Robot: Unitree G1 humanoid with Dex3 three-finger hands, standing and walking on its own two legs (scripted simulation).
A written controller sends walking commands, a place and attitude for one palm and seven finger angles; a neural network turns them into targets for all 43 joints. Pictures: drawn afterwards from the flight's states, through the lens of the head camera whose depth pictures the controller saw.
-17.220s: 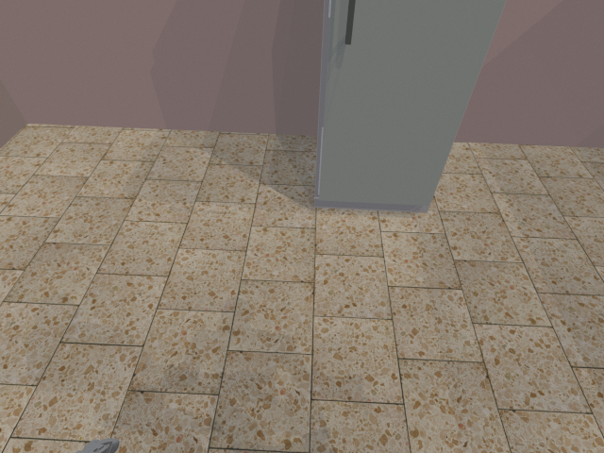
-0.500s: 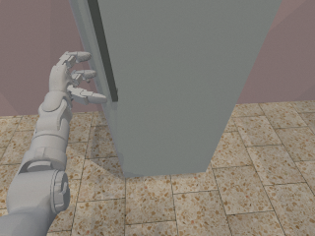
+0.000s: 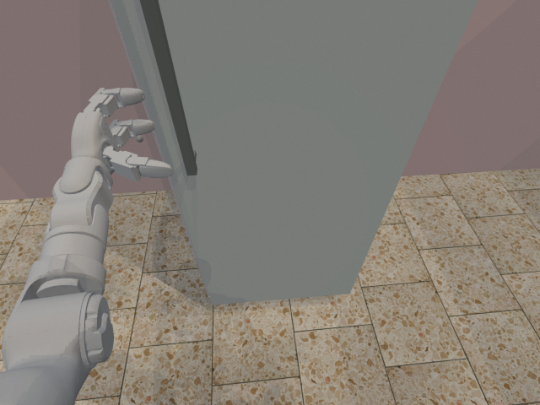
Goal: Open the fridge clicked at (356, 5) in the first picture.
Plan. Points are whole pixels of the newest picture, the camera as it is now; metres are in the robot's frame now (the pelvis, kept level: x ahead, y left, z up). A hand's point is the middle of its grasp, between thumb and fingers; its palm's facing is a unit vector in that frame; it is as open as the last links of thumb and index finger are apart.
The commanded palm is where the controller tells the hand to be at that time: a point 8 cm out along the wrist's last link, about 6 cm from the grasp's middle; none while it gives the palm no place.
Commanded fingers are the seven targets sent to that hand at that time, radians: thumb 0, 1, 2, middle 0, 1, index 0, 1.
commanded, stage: move the hooked fingers beside the handle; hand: left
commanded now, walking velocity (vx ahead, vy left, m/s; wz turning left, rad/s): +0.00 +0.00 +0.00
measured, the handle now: (164, 48) +0.53 +0.15 +0.27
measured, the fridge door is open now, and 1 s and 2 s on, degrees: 0 0 0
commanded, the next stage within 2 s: feel for the door with the fingertips in 0.10 s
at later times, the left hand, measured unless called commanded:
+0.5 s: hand (153, 139) +0.46 +0.17 +0.17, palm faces +0.07 -1.00 +0.01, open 14.0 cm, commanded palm +0.43 +0.22 +0.17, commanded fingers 0.00 -0.50 0.30 -0.30 -1.20 -0.30 -1.20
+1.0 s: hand (166, 130) +0.47 +0.16 +0.17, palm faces +0.09 -1.00 -0.01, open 14.0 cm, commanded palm +0.44 +0.21 +0.17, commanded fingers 0.00 -0.50 0.30 -0.30 -1.20 -0.30 -1.20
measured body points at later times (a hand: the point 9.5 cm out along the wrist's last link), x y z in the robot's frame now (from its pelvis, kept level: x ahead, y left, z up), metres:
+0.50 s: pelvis +0.00 +0.01 +0.00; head +0.02 +0.01 +0.45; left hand +0.45 +0.23 +0.17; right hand +0.08 -0.25 -0.12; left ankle +0.03 +0.13 -0.73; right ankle -0.03 -0.12 -0.73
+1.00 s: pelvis +0.00 +0.00 +0.00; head +0.02 -0.01 +0.45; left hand +0.46 +0.21 +0.18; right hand +0.06 -0.26 -0.12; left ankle +0.03 +0.13 -0.73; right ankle -0.03 -0.12 -0.73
